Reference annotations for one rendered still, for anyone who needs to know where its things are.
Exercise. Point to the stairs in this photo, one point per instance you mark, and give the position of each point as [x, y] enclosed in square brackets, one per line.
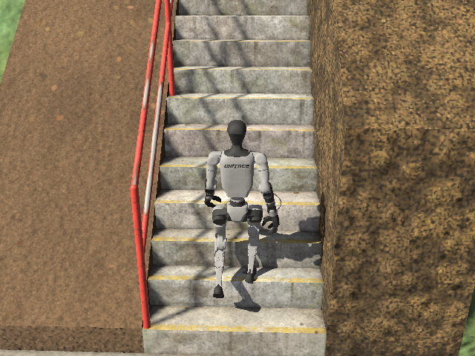
[242, 60]

